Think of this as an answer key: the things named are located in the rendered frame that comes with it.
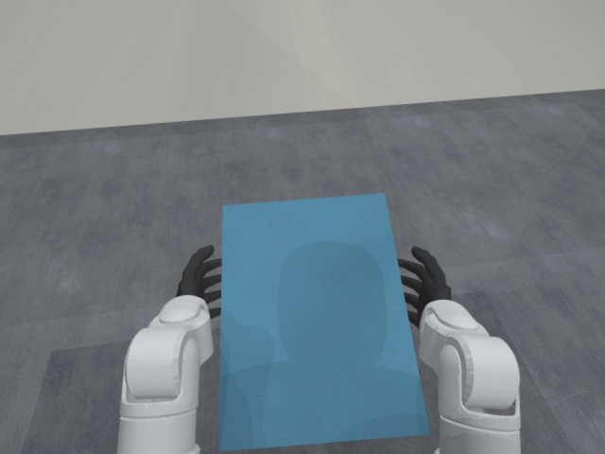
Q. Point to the robot left hand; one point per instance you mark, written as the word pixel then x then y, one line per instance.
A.
pixel 193 283

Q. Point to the robot right hand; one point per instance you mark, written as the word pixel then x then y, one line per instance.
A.
pixel 432 288

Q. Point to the robot right forearm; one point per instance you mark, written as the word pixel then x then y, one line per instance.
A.
pixel 479 380

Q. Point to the carton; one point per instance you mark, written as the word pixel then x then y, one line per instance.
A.
pixel 315 340

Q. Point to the robot left forearm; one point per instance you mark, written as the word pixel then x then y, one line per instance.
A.
pixel 160 389

